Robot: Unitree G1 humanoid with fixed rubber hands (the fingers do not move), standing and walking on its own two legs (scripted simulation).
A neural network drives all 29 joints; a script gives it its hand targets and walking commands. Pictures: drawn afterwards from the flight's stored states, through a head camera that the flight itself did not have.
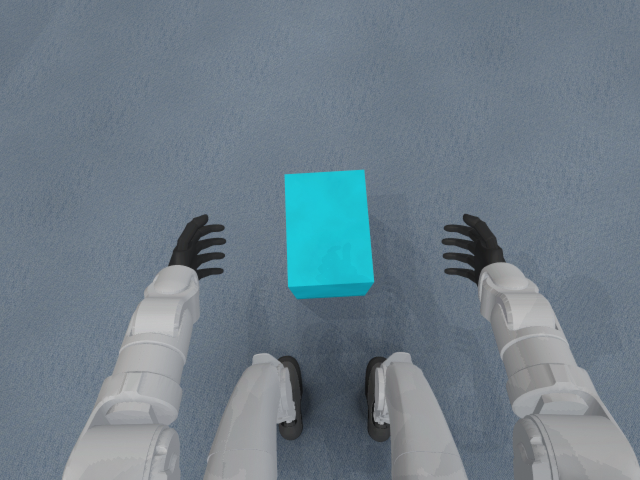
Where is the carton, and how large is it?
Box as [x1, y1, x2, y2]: [285, 170, 373, 298]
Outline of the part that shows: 363,170 285,174 288,287 296,298 364,295 372,284 373,274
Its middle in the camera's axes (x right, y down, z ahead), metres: +0.02 -0.01 +1.01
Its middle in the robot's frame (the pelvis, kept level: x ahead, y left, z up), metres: +0.52 +0.01 -0.57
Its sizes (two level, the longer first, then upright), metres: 0.271 0.191 0.241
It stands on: the floor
